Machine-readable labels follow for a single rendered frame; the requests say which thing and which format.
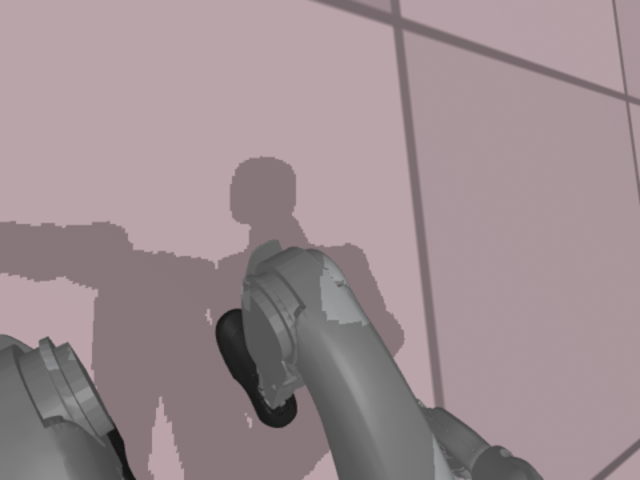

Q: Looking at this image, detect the right robot foot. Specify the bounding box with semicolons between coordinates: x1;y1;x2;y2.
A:
216;309;297;428

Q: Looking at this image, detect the right robot hand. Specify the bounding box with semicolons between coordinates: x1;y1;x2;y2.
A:
416;399;491;480

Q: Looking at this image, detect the right robot arm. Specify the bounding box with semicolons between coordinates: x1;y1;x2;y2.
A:
471;446;544;480

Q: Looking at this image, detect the left robot foot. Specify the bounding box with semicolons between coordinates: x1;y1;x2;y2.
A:
107;415;136;480

